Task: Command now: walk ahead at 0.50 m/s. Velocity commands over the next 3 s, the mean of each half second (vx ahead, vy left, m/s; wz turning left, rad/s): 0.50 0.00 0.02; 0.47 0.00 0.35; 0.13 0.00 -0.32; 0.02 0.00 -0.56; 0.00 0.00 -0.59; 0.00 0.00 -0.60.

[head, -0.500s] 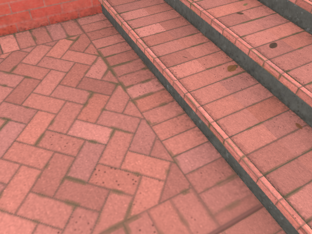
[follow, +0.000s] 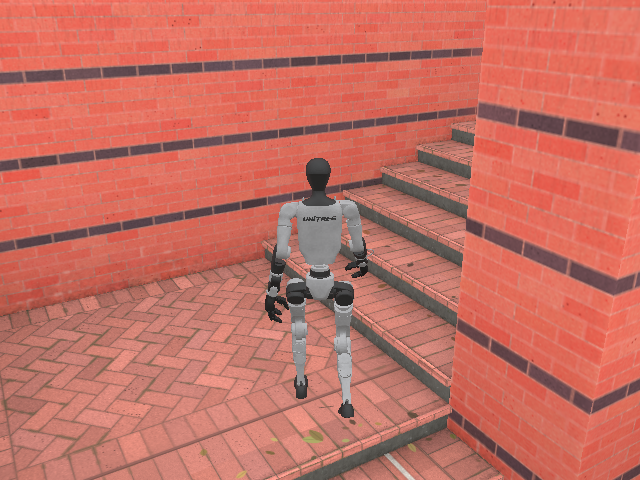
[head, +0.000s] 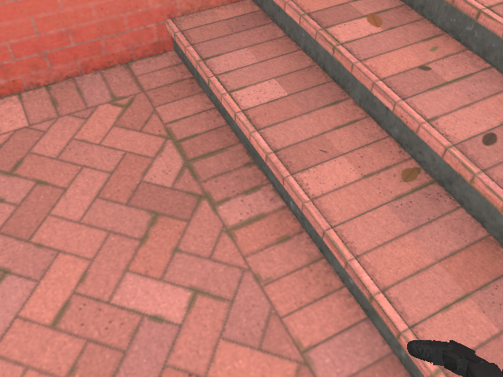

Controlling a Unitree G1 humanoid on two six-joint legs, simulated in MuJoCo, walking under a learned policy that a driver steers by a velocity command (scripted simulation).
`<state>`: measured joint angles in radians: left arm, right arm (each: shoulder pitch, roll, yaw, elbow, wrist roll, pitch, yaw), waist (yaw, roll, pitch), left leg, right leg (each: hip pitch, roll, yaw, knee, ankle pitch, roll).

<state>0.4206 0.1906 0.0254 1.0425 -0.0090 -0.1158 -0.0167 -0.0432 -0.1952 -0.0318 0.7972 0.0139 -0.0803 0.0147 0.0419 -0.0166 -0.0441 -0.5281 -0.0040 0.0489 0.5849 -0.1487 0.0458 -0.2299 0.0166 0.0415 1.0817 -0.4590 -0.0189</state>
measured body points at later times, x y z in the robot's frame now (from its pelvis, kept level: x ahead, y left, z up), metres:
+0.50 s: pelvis +0.27 -0.06 +0.01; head +0.30 -0.08 +0.46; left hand +0.43 +0.19 -0.09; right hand +0.29 -0.33 -0.14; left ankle +0.13 +0.08 -0.64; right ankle +0.34 -0.15 -0.72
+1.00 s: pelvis +0.50 +0.01 +0.00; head +0.54 +0.02 +0.45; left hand +0.43 +0.27 -0.14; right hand +0.77 -0.18 -0.09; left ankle +0.58 +0.12 -0.72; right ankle +0.35 -0.16 -0.68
